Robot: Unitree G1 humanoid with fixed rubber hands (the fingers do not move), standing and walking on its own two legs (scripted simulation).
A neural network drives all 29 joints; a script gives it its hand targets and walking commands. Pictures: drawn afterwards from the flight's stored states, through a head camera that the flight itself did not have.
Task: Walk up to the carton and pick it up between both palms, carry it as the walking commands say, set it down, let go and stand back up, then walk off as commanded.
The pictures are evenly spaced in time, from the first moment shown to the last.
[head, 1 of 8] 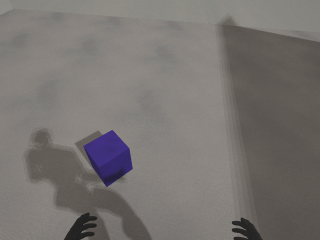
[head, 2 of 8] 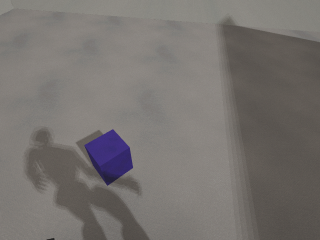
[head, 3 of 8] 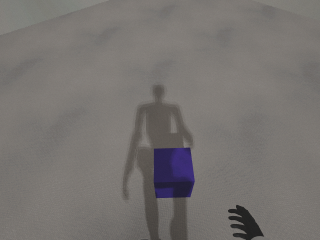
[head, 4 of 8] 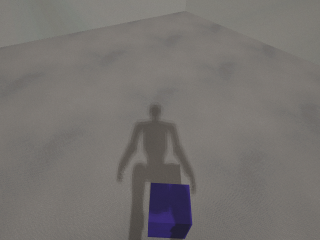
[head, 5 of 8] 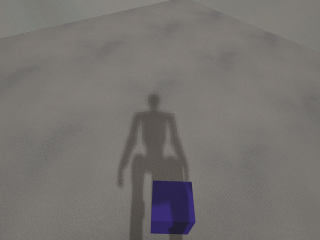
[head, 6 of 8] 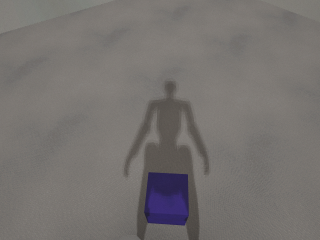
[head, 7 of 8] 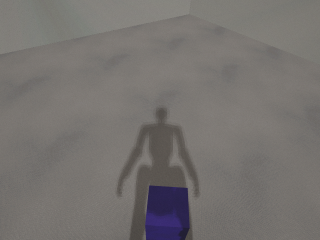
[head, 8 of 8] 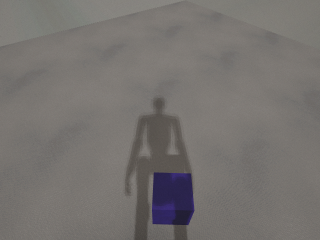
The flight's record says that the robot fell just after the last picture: no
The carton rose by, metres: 0.00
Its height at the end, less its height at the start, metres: +0.00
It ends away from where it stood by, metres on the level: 0.00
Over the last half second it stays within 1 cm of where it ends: yes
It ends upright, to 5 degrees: yes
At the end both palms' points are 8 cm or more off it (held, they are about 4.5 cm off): yes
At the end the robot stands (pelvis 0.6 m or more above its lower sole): yes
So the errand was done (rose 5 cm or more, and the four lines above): no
